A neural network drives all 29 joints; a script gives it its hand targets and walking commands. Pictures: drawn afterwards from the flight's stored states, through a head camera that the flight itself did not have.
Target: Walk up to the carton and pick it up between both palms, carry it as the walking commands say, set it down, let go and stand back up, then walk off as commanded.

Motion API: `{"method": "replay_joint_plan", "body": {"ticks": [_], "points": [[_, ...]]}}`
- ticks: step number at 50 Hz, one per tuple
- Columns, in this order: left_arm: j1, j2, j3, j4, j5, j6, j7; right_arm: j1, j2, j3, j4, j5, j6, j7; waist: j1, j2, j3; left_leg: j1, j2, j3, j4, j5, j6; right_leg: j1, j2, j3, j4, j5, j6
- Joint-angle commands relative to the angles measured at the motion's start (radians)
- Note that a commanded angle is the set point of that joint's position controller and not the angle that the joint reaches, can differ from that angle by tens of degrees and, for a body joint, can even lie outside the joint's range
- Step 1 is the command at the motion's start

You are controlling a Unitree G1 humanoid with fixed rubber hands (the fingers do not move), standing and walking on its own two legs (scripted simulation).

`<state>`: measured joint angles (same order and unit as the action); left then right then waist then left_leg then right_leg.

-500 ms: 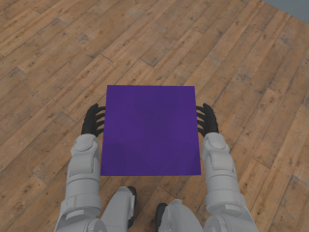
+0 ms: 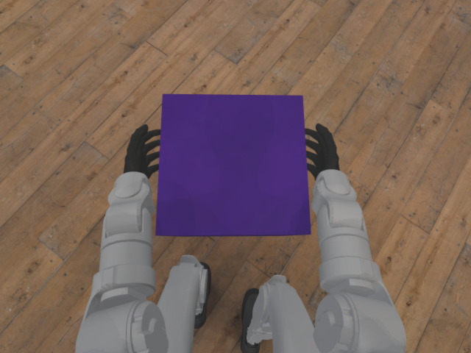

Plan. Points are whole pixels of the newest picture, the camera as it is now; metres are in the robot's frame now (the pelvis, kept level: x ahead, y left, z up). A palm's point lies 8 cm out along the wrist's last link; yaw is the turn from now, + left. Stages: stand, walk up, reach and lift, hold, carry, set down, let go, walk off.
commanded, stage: set down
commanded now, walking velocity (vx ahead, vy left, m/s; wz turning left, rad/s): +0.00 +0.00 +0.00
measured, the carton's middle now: (232, 178) +0.42 +0.05 -0.15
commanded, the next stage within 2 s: none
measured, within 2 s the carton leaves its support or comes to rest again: neither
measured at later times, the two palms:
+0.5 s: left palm (150, 172) +0.41 +0.21 -0.15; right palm (308, 168) +0.46 -0.10 -0.14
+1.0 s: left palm (159, 172) +0.44 +0.22 -0.24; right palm (296, 169) +0.49 -0.10 -0.23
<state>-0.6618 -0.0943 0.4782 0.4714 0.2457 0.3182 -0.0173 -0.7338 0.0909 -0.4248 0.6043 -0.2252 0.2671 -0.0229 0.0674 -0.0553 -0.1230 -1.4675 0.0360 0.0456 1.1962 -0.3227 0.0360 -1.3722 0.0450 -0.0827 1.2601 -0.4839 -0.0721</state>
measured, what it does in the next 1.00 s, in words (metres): lowers itself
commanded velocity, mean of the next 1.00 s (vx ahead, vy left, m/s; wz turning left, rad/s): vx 0.00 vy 0.00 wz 0.00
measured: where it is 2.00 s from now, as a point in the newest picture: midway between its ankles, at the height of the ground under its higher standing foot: (223, 320)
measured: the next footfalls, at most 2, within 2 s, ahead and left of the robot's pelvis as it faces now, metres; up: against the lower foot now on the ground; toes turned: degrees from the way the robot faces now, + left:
none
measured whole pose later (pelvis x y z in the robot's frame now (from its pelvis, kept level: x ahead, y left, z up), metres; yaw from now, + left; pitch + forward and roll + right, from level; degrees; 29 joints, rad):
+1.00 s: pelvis -0.03 +0.01 -0.14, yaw -4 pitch +43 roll +0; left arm -1.02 0.05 0.53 0.61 0.17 0.35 0.02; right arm -1.16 -0.06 -0.37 0.80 -0.15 0.31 -0.09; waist 0.10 -0.07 -0.05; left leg -2.05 0.02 0.02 1.71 -0.42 0.02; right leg -1.97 0.09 -0.06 1.79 -0.58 -0.06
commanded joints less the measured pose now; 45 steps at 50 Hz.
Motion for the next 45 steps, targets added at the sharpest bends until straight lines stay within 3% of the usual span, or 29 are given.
{"method": "replay_joint_plan", "body": {"ticks": [1, 23, 45], "points": [[-0.593, -0.895, -0.619, 0.042, -0.146, -0.013, -0.22, -0.562, 0.943, 0.568, 0.052, 0.128, -0.01, 0.252, 0.032, 0.035, -0.86, 0.674, -0.139, -0.115, 0.013, 0.299, -0.028, 0.126, 0.108, 0.159, -0.119, 0.237, 0.049], [-0.803, -0.83, -0.556, 0.079, -0.168, 0.012, -0.181, -0.778, 0.881, 0.489, 0.14, 0.156, 0.013, 0.219, 0.054, 0.017, -0.957, 0.459, -0.149, -0.084, 0.221, 0.22, -0.041, -0.139, 0.137, 0.127, 0.109, 0.152, 0.049], [-1.019, -0.708, -0.492, 0.091, -0.215, 0.008, -0.194, -0.981, 0.836, 0.5, 0.162, 0.197, 0.022, 0.15, 0.102, -0.019, -1.038, 0.179, -0.151, -0.028, 0.42, 0.216, -0.043, -0.144, 0.144, 0.125, 0.312, 0.179, 0.059]]}}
